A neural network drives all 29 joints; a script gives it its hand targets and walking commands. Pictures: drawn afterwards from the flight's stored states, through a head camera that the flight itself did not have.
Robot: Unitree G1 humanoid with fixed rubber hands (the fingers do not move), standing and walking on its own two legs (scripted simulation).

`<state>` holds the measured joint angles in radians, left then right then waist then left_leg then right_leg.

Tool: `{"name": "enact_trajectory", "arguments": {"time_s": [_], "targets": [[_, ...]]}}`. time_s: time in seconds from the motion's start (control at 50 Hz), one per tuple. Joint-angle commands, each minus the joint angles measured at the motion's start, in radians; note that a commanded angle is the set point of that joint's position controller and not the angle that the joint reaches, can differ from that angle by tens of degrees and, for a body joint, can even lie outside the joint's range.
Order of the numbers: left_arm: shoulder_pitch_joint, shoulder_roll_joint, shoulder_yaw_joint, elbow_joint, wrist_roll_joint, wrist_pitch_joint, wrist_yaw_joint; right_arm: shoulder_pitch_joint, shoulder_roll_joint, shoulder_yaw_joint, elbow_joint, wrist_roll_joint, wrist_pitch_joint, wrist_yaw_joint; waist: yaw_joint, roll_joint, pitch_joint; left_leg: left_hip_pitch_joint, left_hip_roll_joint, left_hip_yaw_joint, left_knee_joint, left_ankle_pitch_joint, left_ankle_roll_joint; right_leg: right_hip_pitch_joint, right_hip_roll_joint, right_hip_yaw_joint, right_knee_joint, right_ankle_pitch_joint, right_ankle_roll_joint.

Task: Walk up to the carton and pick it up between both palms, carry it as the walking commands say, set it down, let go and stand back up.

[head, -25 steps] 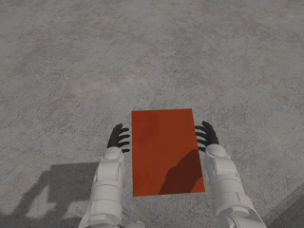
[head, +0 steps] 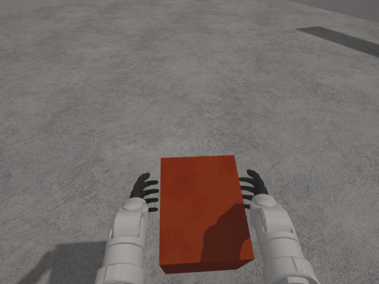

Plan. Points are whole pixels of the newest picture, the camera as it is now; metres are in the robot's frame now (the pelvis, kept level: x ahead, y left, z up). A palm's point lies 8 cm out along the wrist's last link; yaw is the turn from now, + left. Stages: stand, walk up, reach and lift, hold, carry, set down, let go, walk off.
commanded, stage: reach and lift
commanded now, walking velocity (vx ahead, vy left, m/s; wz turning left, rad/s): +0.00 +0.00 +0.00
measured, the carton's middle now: (199, 214) +0.31 +0.04 -0.05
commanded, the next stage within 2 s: hold in 1.46 s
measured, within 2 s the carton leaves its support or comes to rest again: neither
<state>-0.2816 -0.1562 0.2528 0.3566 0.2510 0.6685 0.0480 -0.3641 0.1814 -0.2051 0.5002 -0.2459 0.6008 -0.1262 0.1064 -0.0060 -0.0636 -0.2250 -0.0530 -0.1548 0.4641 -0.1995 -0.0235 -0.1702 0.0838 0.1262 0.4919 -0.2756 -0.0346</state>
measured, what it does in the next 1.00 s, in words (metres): stands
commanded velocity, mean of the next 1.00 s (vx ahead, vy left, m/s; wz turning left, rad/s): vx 0.00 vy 0.00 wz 0.00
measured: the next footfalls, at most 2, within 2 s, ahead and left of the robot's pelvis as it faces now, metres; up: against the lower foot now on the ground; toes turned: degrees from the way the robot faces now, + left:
none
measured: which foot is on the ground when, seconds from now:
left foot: down 0.00-1.00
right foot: down 0.00-1.00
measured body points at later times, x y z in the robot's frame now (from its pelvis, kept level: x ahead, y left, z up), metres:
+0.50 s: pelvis +0.00 +0.02 +0.00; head -0.06 +0.03 +0.45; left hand +0.30 +0.16 +0.04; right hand +0.31 -0.11 +0.04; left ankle +0.04 +0.13 -0.74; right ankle -0.01 -0.10 -0.74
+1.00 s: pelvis +0.00 +0.03 +0.00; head -0.06 +0.03 +0.45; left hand +0.31 +0.14 +0.04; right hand +0.30 -0.13 +0.04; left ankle +0.03 +0.13 -0.74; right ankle -0.01 -0.10 -0.74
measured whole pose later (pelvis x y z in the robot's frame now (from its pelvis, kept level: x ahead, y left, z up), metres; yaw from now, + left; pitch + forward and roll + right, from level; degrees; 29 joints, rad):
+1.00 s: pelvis +0.00 +0.03 +0.00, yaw -2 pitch -6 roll +0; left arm -0.36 -0.18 0.21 0.42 0.28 0.76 0.09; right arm -0.37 0.16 -0.26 0.45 -0.26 0.71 -0.10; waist -0.01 -0.01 -0.03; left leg -0.12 -0.07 -0.10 0.42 -0.19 0.02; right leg -0.07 0.05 0.16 0.44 -0.25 0.00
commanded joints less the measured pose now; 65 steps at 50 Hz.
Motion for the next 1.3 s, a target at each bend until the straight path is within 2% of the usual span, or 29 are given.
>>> {"name": "enact_trajectory", "arguments": {"time_s": [0.0, 0.18, 0.34, 0.44, 0.68, 0.8, 0.98, 1.14, 1.28], "targets": [[-0.695, -1.006, -0.554, -0.093, -0.290, -0.003, -0.292, -0.576, 1.117, 0.490, -0.039, 0.239, 0.000, 0.331, -0.004, -0.013, -0.265, 0.215, -0.025, 0.081, -0.018, 0.188, 0.013, 0.006, -0.045, 0.005, -0.124, 0.196, 0.042], [-0.726, -1.026, -0.539, -0.074, -0.279, 0.043, -0.290, -0.596, 1.068, 0.402, -0.020, 0.212, 0.044, 0.339, -0.061, 0.004, -0.192, 0.242, -0.024, 0.075, -0.045, 0.143, 0.009, 0.021, -0.039, 0.002, -0.155, 0.145, 0.038], [-0.715, -1.074, -0.548, -0.075, -0.281, 0.037, -0.269, -0.633, 1.059, 0.450, -0.082, 0.248, 0.055, 0.353, -0.064, 0.014, -0.235, 0.269, -0.022, 0.065, -0.051, 0.192, 0.007, 0.051, -0.025, -0.003, -0.145, 0.188, 0.035], [-0.724, -1.107, -0.542, -0.052, -0.282, 0.033, -0.257, -0.655, 1.028, 0.453, -0.086, 0.261, 0.059, 0.368, -0.071, 0.019, -0.246, 0.292, -0.014, 0.053, -0.059, 0.193, 0.005, 0.035, -0.015, -0.009, -0.140, 0.162, 0.030], [-0.748, -1.162, -0.537, -0.010, -0.293, 0.028, -0.241, -0.654, 0.965, 0.397, -0.053, 0.237, 0.058, 0.396, -0.122, 0.031, -0.237, 0.323, 0.008, 0.031, -0.074, 0.193, -0.013, -0.006, -0.004, -0.023, -0.130, 0.134, 0.013], [-0.733, -1.146, -0.524, -0.010, -0.289, 0.024, -0.239, -0.652, 0.976, 0.414, -0.069, 0.248, 0.066, 0.399, -0.117, 0.006, -0.246, 0.316, 0.009, 0.032, -0.071, 0.212, -0.004, 0.002, -0.007, -0.022, -0.128, 0.154, 0.017], [-0.705, -1.108, -0.528, -0.030, -0.289, 0.018, -0.253, -0.613, 1.019, 0.457, -0.094, 0.270, 0.076, 0.384, -0.107, -0.002, -0.271, 0.317, -0.004, 0.043, -0.060, 0.242, 0.009, 0.007, -0.017, -0.012, -0.131, 0.213, 0.032], [-0.709, -1.080, -0.553, -0.057, -0.296, 0.017, -0.277, -0.578, 1.045, 0.462, -0.097, 0.276, 0.079, 0.366, -0.114, -0.004, -0.243, 0.293, -0.011, 0.053, -0.054, 0.188, 0.016, 0.007, -0.035, 0.000, -0.147, 0.191, 0.041], [-0.697, -1.047, -0.561, -0.081, -0.303, 0.021, -0.295, -0.554, 1.070, 0.479, -0.108, 0.282, 0.089, 0.357, -0.113, -0.034, -0.214, 0.267, -0.015, 0.061, -0.052, 0.140, 0.026, 0.009, -0.045, 0.007, -0.155, 0.165, 0.049]]}}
